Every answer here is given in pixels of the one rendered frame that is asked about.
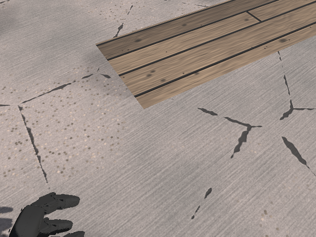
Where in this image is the robot left hand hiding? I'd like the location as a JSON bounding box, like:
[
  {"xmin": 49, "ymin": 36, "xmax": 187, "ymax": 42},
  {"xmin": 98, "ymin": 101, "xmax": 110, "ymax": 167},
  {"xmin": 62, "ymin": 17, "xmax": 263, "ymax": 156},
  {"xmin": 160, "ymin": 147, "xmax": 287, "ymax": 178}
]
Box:
[{"xmin": 9, "ymin": 192, "xmax": 85, "ymax": 237}]

